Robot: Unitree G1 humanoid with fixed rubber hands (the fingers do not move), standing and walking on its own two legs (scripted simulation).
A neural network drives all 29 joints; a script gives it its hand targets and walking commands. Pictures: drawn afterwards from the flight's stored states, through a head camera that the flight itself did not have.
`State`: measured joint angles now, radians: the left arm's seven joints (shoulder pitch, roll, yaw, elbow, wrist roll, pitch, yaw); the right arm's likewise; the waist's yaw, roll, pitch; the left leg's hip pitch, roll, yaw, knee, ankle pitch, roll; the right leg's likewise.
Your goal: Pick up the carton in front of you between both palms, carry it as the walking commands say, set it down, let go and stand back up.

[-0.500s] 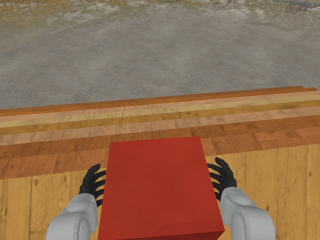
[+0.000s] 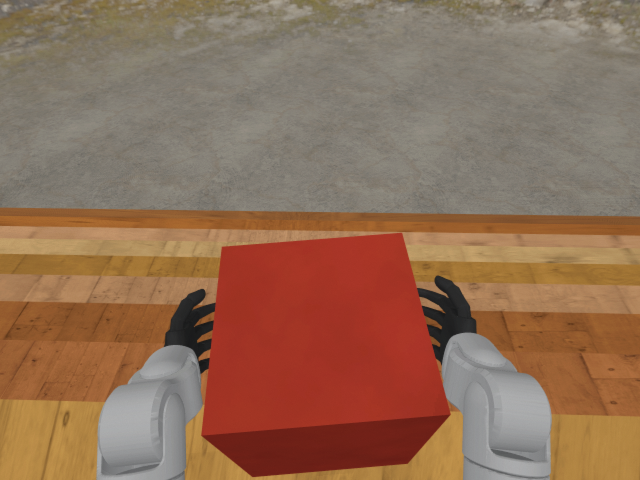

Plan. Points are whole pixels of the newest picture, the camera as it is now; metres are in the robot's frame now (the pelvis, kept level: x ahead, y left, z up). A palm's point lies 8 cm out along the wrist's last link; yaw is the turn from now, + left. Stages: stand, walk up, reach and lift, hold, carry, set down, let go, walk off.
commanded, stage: carry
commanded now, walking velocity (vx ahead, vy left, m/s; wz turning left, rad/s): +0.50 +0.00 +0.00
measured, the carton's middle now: (321, 363) +0.28 +0.01 +0.02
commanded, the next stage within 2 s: none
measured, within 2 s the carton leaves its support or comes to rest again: neither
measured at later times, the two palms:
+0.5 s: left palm (246, 172) +0.65 +0.15 +0.04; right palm (407, 174) +0.63 -0.15 +0.05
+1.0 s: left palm (281, 147) +0.94 +0.12 -0.09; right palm (394, 137) +0.98 -0.18 -0.09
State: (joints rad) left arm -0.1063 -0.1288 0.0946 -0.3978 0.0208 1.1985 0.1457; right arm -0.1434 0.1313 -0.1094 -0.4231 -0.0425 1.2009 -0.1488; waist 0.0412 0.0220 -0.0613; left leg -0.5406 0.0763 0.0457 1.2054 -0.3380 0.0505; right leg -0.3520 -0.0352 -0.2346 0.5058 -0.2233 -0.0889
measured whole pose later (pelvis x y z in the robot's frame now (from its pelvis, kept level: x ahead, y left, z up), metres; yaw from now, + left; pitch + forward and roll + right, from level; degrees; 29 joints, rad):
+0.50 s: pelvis +0.31 +0.04 -0.01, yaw -3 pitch +6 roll -1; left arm -0.41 -0.15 0.26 -0.15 0.03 1.03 0.15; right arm -0.44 0.13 -0.24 -0.13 -0.01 0.99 -0.16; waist -0.07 0.01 0.09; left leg -0.45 -0.02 0.15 0.61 -0.27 0.11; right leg -0.56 -0.01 0.01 1.19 -0.42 -0.04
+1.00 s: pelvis +0.66 -0.06 -0.20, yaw -1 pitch +2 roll +3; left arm -0.37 -0.06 0.19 0.06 -0.02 1.08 0.19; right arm -0.44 0.12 -0.25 0.09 -0.06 1.05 -0.21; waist 0.12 -0.03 -0.17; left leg -0.36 -0.04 -0.06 1.83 -0.60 0.02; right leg -0.46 0.05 -0.11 0.82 -0.41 -0.15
